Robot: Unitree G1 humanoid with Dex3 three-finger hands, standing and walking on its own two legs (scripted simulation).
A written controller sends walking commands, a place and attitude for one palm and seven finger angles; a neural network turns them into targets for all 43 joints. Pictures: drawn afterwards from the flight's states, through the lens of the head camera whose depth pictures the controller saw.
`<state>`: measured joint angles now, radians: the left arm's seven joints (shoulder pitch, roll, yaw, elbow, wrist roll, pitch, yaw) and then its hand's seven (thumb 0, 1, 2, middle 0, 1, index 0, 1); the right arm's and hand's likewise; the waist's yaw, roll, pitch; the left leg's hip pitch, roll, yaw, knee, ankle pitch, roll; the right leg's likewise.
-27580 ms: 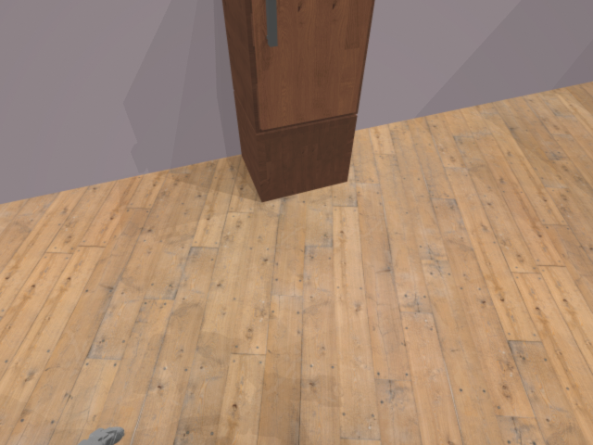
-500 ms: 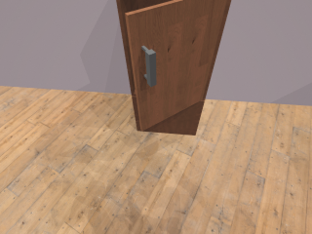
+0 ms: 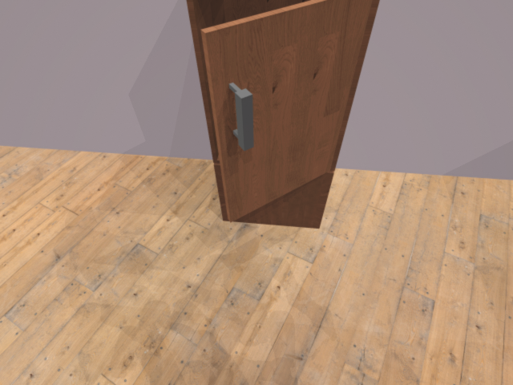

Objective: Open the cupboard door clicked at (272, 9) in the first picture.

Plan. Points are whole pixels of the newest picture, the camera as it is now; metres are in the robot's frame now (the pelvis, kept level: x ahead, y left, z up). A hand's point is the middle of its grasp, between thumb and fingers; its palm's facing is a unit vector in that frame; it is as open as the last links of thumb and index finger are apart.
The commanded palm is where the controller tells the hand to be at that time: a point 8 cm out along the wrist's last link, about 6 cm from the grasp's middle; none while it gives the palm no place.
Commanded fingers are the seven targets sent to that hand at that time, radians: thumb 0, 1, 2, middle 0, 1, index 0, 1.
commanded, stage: walk to a spot facing it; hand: left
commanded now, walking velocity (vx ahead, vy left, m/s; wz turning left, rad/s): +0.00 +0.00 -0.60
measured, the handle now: (239, 116) +0.63 +0.08 +0.06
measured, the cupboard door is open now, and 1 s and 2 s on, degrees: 39 39 39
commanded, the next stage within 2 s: none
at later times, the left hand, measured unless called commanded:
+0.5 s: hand out of the picture +0.09 +0.19 -0.18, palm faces -0.18 -0.95 -0.26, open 7.4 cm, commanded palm none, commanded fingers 0.00 0.90 0.90 -0.20 -0.30 -0.20 -0.30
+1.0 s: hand (172, 384) +0.15 +0.17 -0.18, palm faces -0.41 -0.89 -0.22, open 7.4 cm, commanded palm none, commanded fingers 0.00 0.90 0.90 -0.20 -0.30 -0.20 -0.30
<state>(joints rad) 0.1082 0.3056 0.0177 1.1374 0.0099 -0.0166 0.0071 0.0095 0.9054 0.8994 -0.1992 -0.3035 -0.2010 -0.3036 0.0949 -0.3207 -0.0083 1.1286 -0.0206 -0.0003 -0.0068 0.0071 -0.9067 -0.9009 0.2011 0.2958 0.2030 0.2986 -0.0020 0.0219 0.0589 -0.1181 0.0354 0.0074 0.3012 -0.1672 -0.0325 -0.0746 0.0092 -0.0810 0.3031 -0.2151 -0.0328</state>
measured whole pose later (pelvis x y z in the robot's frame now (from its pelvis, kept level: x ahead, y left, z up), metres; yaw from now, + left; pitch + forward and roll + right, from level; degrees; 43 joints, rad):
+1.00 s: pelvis -0.02 +0.02 -0.01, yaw -28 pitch +1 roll -2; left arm 0.14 0.27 0.09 0.91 0.02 0.07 -0.03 0.01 0.91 0.90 -0.20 -0.30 -0.20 -0.30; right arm 0.15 -0.19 -0.03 0.89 -0.04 0.01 -0.04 0.01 -0.91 -0.90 0.20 0.30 0.20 0.30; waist 0.03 -0.03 0.11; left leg -0.24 0.09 0.03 0.52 -0.30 -0.03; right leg -0.50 0.03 0.00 1.01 -0.51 0.05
